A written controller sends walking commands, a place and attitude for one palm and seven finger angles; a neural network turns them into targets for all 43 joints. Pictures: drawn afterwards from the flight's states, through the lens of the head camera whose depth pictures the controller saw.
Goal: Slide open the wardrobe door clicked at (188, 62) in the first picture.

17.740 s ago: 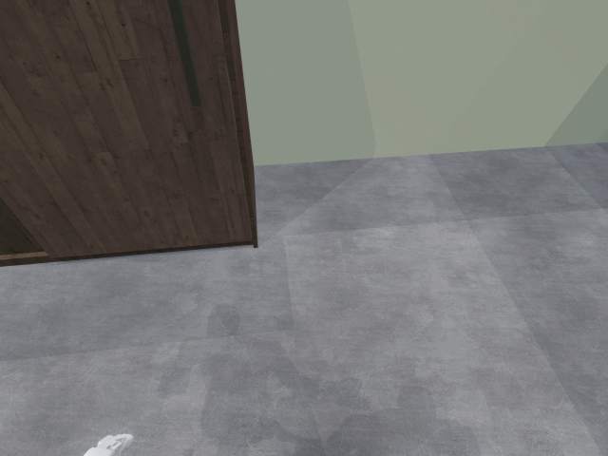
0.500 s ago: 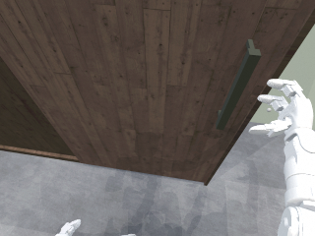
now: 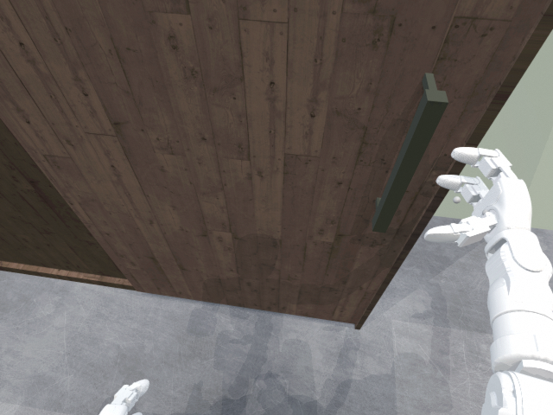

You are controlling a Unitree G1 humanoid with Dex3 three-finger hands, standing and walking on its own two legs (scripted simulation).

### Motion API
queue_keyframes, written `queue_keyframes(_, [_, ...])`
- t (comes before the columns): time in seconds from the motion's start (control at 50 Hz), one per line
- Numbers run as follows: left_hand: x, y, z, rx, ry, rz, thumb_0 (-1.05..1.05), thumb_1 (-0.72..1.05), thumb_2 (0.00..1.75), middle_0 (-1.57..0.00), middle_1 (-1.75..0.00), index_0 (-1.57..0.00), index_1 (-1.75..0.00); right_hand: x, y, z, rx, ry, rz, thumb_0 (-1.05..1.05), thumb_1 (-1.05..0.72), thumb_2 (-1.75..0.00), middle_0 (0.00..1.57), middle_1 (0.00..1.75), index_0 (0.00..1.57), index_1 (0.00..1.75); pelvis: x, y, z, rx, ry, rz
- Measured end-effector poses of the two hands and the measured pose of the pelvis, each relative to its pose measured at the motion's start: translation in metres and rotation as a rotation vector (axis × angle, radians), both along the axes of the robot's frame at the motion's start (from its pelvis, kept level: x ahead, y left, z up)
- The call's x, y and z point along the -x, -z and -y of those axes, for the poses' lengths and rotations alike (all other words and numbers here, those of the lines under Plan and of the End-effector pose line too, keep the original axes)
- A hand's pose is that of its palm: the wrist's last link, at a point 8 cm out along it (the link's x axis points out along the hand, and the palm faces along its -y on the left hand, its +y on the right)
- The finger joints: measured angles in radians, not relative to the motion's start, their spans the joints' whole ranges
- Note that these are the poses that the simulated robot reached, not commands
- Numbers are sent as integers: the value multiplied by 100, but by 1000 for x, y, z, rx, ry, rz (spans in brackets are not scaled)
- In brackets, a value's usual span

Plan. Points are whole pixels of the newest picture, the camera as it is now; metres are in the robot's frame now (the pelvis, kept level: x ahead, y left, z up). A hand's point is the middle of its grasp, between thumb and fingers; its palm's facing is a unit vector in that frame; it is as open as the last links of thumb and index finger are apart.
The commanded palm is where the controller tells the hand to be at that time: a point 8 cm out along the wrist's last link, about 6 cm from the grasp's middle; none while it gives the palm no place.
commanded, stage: move the hooked fingers beside the handle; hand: right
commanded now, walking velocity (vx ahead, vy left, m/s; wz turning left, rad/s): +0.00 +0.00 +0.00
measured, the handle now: (400, 164) +0.48 -0.14 +0.10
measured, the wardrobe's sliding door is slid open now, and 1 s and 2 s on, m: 0.00 0.00 0.00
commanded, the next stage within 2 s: feel for the door with the fingertips in 0.20 s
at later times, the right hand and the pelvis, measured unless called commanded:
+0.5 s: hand (433, 194) +0.41 -0.17 +0.11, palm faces +0.05 +1.00 +0.02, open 14.0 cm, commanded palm +0.38 -0.22 +0.11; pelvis +0.00 +0.01 +0.00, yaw +0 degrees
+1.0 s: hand (427, 183) +0.43 -0.17 +0.12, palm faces +0.08 +1.00 +0.00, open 14.0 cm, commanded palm +0.40 -0.21 +0.11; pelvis -0.01 +0.02 +0.00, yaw +0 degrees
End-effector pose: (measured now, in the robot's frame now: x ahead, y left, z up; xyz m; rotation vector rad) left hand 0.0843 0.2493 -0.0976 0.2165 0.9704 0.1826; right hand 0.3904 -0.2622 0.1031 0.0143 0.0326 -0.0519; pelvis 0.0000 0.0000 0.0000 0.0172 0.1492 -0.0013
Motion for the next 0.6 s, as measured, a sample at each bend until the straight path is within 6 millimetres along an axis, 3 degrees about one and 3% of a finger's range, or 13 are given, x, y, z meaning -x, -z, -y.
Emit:
queue_keyframes(0.14, [-1, 2, 1, 9, 8, 0, 1, 90, 90, -21, -29, -20, -30, 10, -8, -9, 17, 9, 65, -2, 50, -30, 30, 120, 30, 120, -1, -1, 0, -1, 2, 11])
queue_keyframes(0.32, [-1, 2, -6, 2, 8, 6, 1, 90, 90, -21, -29, -20, -30, 2, -5, -11, 28, 16, 0, -2, 50, -30, 30, 120, 30, 120, 4, 0, -6, 4, 8, 14])
queue_keyframes(0.6, [9, 4, -18, 7, -8, -12, 1, 90, 90, -20, -29, -20, -30, -3, -1, -45, 20, -1, 15, -2, 50, -30, 30, 120, 30, 120, 6, 0, -15, 10, 4, 12])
